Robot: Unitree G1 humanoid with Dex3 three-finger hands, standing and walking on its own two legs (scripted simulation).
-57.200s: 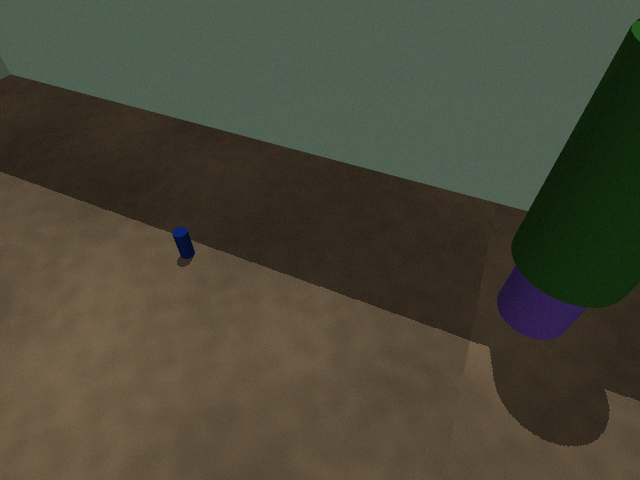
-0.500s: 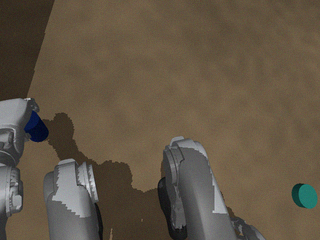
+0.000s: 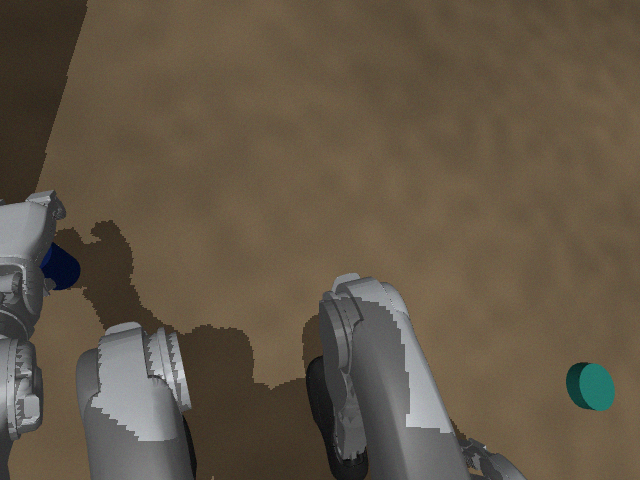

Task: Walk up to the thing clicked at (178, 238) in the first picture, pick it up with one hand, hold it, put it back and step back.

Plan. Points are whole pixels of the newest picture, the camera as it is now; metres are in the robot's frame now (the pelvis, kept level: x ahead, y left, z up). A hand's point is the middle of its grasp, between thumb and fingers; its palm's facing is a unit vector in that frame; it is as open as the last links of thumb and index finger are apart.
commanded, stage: open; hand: left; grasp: from above
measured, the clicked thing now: (44, 263) +0.44 +0.28 -0.25
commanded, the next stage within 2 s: withdraw in 0.34 s
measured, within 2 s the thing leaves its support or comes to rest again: neither
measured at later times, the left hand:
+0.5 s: hand (31, 260) +0.43 +0.27 -0.19, palm faces -0.44 -0.10 -0.89, open 12.4 cm
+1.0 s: hand out of the picture +0.41 +0.31 -0.03, palm faces -0.47 -0.08 -0.88, open 14.0 cm
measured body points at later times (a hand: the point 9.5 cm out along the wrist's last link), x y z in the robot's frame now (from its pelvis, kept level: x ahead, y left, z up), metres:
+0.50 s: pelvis +0.00 +0.00 +0.00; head +0.23 +0.07 +0.38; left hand +0.44 +0.27 -0.14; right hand +0.05 -0.28 -0.10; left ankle +0.07 +0.13 -0.28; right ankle +0.10 -0.13 -0.28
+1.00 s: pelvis -0.01 +0.00 +0.09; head +0.19 +0.05 +0.49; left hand +0.43 +0.31 +0.02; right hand +0.10 -0.27 -0.03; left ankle +0.07 +0.13 -0.28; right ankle +0.10 -0.13 -0.28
